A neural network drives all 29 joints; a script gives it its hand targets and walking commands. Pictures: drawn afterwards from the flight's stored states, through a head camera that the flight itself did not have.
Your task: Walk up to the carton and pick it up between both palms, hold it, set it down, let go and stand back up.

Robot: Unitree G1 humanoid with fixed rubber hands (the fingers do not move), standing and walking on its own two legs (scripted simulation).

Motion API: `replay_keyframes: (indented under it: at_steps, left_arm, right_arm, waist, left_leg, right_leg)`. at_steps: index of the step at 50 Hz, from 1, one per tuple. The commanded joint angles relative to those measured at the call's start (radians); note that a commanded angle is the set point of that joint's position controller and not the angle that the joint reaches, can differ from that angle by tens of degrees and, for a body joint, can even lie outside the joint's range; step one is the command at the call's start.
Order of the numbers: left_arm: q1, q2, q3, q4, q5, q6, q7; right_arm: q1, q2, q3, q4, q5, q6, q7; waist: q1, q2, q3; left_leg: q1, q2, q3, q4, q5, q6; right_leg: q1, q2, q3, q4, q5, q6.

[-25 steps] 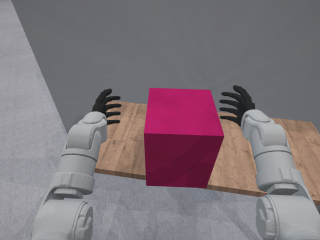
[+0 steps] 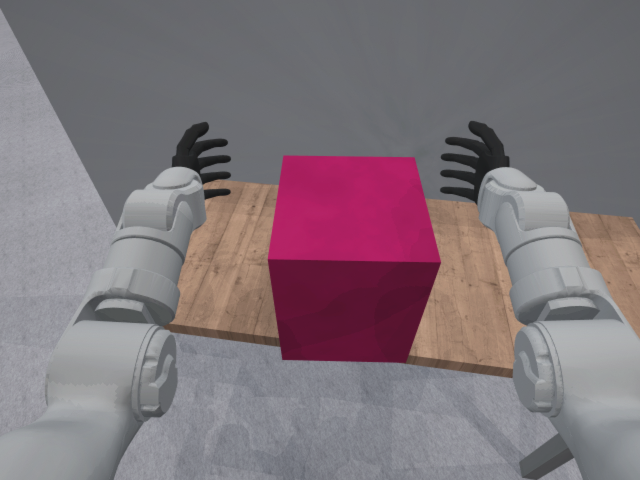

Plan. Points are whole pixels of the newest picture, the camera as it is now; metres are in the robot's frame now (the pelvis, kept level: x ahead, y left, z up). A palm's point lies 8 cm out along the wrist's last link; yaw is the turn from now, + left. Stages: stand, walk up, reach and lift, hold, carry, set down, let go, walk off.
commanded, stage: reach and lift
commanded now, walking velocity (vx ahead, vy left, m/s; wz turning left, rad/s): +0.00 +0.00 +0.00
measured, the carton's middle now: (346, 261) +0.46 -0.05 +0.01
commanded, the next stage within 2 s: none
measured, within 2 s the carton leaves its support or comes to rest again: neither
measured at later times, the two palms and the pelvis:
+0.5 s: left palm (188, 204) +0.44 +0.16 +0.14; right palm (471, 201) +0.43 -0.20 +0.15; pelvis +0.02 +0.03 +0.00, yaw +1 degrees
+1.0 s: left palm (240, 238) +0.44 +0.10 +0.09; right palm (460, 238) +0.43 -0.20 +0.09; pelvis +0.00 +0.00 +0.00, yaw +0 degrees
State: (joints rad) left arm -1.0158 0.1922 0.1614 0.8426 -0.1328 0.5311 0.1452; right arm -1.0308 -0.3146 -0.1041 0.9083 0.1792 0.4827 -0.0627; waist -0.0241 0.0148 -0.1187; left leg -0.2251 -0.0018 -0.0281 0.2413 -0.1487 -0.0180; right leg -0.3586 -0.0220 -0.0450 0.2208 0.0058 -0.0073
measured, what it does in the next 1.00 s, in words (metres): stands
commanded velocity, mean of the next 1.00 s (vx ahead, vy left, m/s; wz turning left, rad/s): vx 0.00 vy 0.00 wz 0.00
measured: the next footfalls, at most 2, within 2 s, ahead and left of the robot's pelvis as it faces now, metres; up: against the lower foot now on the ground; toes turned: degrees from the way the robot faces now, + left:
none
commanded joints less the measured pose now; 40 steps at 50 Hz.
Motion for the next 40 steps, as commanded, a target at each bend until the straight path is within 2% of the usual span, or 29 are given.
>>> replay_keyframes:
  at_steps: [1, 3, 5, 6, 8, 9, 10, 13, 14, 16, 17, 18, 19, 20, 21, 23, 25, 26, 28, 31, 33, 34, 36, 37, 38, 39, 40]
  left_arm:
    - [-0.463, 0.162, -0.001, -0.204, -0.003, -0.057, 0.001]
    - [-0.453, 0.149, -0.009, -0.215, -0.014, -0.059, -0.004]
    - [-0.422, 0.137, -0.007, -0.237, -0.004, -0.060, -0.008]
    - [-0.402, 0.131, -0.011, -0.244, -0.011, -0.060, -0.008]
    - [-0.376, 0.131, -0.009, -0.267, -0.003, -0.065, -0.010]
    - [-0.363, 0.125, -0.016, -0.278, 0.007, -0.063, -0.008]
    - [-0.356, 0.118, -0.016, -0.292, 0.016, -0.059, -0.010]
    - [-0.324, 0.083, -0.006, -0.313, 0.032, -0.059, -0.010]
    - [-0.309, 0.074, -0.012, -0.314, 0.031, -0.059, -0.015]
    - [-0.306, 0.057, -0.019, -0.347, 0.041, -0.070, -0.015]
    - [-0.313, 0.032, -0.019, -0.365, 0.043, -0.075, -0.016]
    - [-0.290, 0.029, -0.019, -0.359, 0.052, -0.081, -0.018]
    - [-0.288, 0.013, -0.032, -0.341, 0.056, -0.084, -0.020]
    - [-0.264, -0.010, -0.033, -0.323, 0.056, -0.091, -0.018]
    - [-0.253, -0.030, -0.045, -0.314, 0.051, -0.100, -0.018]
    - [-0.237, -0.051, -0.049, -0.299, 0.059, -0.128, -0.016]
    - [-0.231, -0.071, -0.045, -0.279, 0.066, -0.164, -0.008]
    - [-0.224, -0.074, -0.044, -0.254, 0.064, -0.184, -0.001]
    - [-0.217, -0.083, -0.041, -0.242, 0.060, -0.230, 0.016]
    - [-0.224, -0.090, -0.031, -0.204, 0.068, -0.287, 0.043]
    - [-0.225, -0.085, -0.036, -0.211, 0.082, -0.319, 0.061]
    - [-0.227, -0.085, -0.037, -0.223, 0.076, -0.333, 0.068]
    - [-0.237, -0.078, -0.038, -0.230, 0.098, -0.356, 0.084]
    - [-0.232, -0.081, -0.030, -0.227, 0.105, -0.358, 0.090]
    - [-0.228, -0.068, -0.015, -0.235, 0.117, -0.359, 0.093]
    - [-0.230, -0.065, -0.027, -0.244, 0.120, -0.361, 0.099]
    - [-0.215, -0.086, -0.020, -0.227, 0.123, -0.362, 0.106]
  right_arm:
    - [-0.463, -0.150, -0.024, -0.223, -0.010, -0.051, -0.011]
    - [-0.461, -0.139, -0.021, -0.229, -0.009, -0.056, -0.010]
    - [-0.433, -0.127, -0.028, -0.238, -0.005, -0.054, -0.003]
    - [-0.414, -0.118, -0.018, -0.258, -0.007, -0.056, 0.002]
    - [-0.389, -0.118, -0.017, -0.281, -0.007, -0.060, 0.013]
    - [-0.379, -0.112, -0.020, -0.289, -0.010, -0.062, 0.019]
    - [-0.366, -0.134, -0.037, -0.297, -0.024, -0.060, 0.022]
    - [-0.340, -0.140, -0.059, -0.325, -0.064, -0.069, 0.033]
    - [-0.327, -0.139, -0.073, -0.322, -0.068, -0.071, 0.037]
    - [-0.291, -0.138, -0.081, -0.290, -0.069, -0.078, 0.046]
    - [-0.282, -0.128, -0.094, -0.289, -0.086, -0.082, 0.054]
    - [-0.260, -0.139, -0.112, -0.272, -0.097, -0.086, 0.059]
    - [-0.256, -0.125, -0.110, -0.245, -0.092, -0.092, 0.068]
    - [-0.252, -0.129, -0.108, -0.238, -0.091, -0.103, 0.078]
    - [-0.233, -0.119, -0.109, -0.209, -0.087, -0.112, 0.087]
    - [-0.218, -0.118, -0.108, -0.180, -0.078, -0.145, 0.102]
    - [-0.218, -0.110, -0.105, -0.174, -0.091, -0.183, 0.112]
    - [-0.240, -0.112, -0.103, -0.174, -0.095, -0.205, 0.113]
    - [-0.260, -0.120, -0.098, -0.186, -0.091, -0.254, 0.111]
    - [-0.279, -0.098, -0.094, -0.185, -0.117, -0.308, 0.090]
    - [-0.255, -0.082, -0.085, -0.172, -0.112, -0.333, 0.075]
    - [-0.260, -0.069, -0.074, -0.188, -0.114, -0.343, 0.068]
    - [-0.259, -0.053, -0.068, -0.186, -0.106, -0.359, 0.047]
    - [-0.254, -0.044, -0.063, -0.194, -0.106, -0.360, 0.040]
    - [-0.254, -0.028, -0.057, -0.202, -0.105, -0.360, 0.035]
    - [-0.245, -0.024, -0.050, -0.199, -0.103, -0.358, 0.030]
    - [-0.257, -0.015, -0.040, -0.204, -0.105, -0.360, 0.022]
  waist:
    - [-0.008, -0.081, -0.552]
    - [-0.001, -0.090, -0.571]
    - [-0.004, -0.063, -0.605]
    - [0.003, -0.078, -0.620]
    - [-0.003, -0.086, -0.641]
    - [-0.001, -0.067, -0.641]
    - [-0.012, -0.035, -0.650]
    - [-0.017, -0.061, -0.627]
    - [-0.032, -0.035, -0.604]
    - [-0.040, 0.006, -0.549]
    - [-0.051, 0.002, -0.536]
    - [-0.061, 0.021, -0.507]
    - [-0.056, 0.043, -0.467]
    - [-0.051, 0.035, -0.418]
    - [-0.060, 0.043, -0.393]
    - [-0.050, 0.075, -0.347]
    - [-0.050, 0.048, -0.316]
    - [-0.050, 0.008, -0.317]
    - [-0.049, -0.023, -0.316]
    - [-0.044, -0.073, -0.344]
    - [-0.047, -0.050, -0.378]
    - [-0.051, -0.065, -0.390]
    - [-0.035, -0.058, -0.443]
    - [-0.038, -0.059, -0.454]
    - [-0.024, -0.044, -0.482]
    - [-0.030, -0.047, -0.489]
    - [-0.016, -0.066, -0.511]
  left_leg:
    - [-0.187, -0.075, 0.042, -0.083, 0.101, 0.017]
    - [-0.164, -0.075, 0.036, -0.086, 0.149, 0.018]
    - [-0.140, -0.076, 0.039, -0.082, 0.224, 0.007]
    - [-0.116, -0.072, 0.035, -0.088, 0.266, 0.009]
    - [-0.087, -0.070, 0.034, -0.079, 0.326, 0.004]
    - [-0.052, -0.071, 0.029, -0.078, 0.364, -0.003]
    - [-0.045, -0.072, 0.029, -0.079, 0.371, -0.009]
    - [-0.009, -0.072, 0.024, -0.081, 0.434, -0.024]
    - [0.022, -0.075, 0.024, -0.082, 0.419, -0.023]
    - [0.051, -0.065, 0.021, -0.074, 0.451, -0.035]
    - [0.068, -0.059, 0.013, -0.063, 0.470, -0.044]
    - [0.083, -0.059, 0.016, -0.064, 0.463, -0.044]
    - [0.081, -0.055, 0.013, -0.070, 0.431, -0.045]
    - [0.085, -0.047, 0.011, -0.061, 0.433, -0.049]
    - [0.089, -0.044, 0.006, -0.061, 0.420, -0.051]
    - [0.079, -0.036, 0.008, -0.056, 0.383, -0.057]
    - [0.057, -0.032, 0.007, -0.051, 0.337, -0.055]
    - [0.046, -0.024, -0.001, -0.051, 0.302, -0.045]
    - [0.018, -0.020, -0.013, -0.048, 0.235, -0.032]
    - [-0.012, -0.022, -0.010, -0.045, 0.196, -0.020]
    - [-0.027, -0.027, -0.003, -0.038, 0.161, -0.009]
    - [-0.041, -0.029, -0.005, -0.035, 0.178, -0.004]
    - [-0.063, -0.036, 0.008, -0.039, 0.158, -0.001]
    - [-0.075, -0.036, 0.013, -0.041, 0.151, 0.006]
    - [-0.083, -0.040, 0.018, -0.046, 0.144, 0.010]
    - [-0.092, -0.043, 0.021, -0.051, 0.151, 0.017]
    - [-0.119, -0.042, 0.016, -0.054, 0.155, 0.023]
  right_leg:
    - [0.676, 0.032, 0.033, 0.102, 0.334, 0.057]
    - [0.681, 0.034, 0.025, 0.102, 0.386, 0.057]
    - [0.700, 0.038, 0.021, 0.103, 0.474, 0.056]
    - [0.705, 0.043, 0.014, 0.102, 0.496, 0.059]
    - [0.723, 0.048, 0.011, 0.109, 0.553, 0.058]
    - [0.704, 0.048, 0.013, 0.104, 0.581, 0.054]
    - [0.712, 0.047, 0.017, 0.093, 0.573, 0.046]
    - [0.723, 0.058, 0.005, 0.077, 0.600, 0.042]
    - [0.691, 0.057, 0.010, 0.065, 0.587, 0.039]
    - [0.667, 0.059, 0.000, 0.043, 0.551, 0.023]
    - [0.643, 0.067, -0.003, 0.033, 0.525, 0.011]
    - [0.644, 0.069, -0.006, 0.015, 0.502, 0.010]
    - [0.618, 0.069, -0.004, 0.005, 0.452, -0.001]
    - [0.596, 0.069, -0.006, 0.007, 0.423, -0.002]
    - [0.584, 0.071, -0.009, -0.012, 0.385, -0.007]
    - [0.568, 0.068, 0.000, -0.012, 0.320, -0.019]
    - [0.554, 0.067, -0.001, -0.010, 0.288, -0.020]
    - [0.561, 0.067, -0.004, 0.000, 0.258, -0.014]
    - [0.559, 0.056, 0.003, 0.017, 0.217, -0.020]
    - [0.544, 0.056, 0.001, 0.035, 0.210, -0.010]
    - [0.553, 0.048, 0.008, 0.047, 0.212, -0.017]
    - [0.557, 0.050, 0.007, 0.059, 0.240, -0.015]
    - [0.578, 0.044, 0.006, 0.070, 0.254, -0.009]
    - [0.585, 0.042, 0.015, 0.076, 0.274, -0.015]
    - [0.600, 0.040, 0.014, 0.074, 0.284, -0.011]
    - [0.620, 0.037, 0.013, 0.082, 0.325, -0.010]
    - [0.635, 0.039, 0.014, 0.096, 0.332, -0.009]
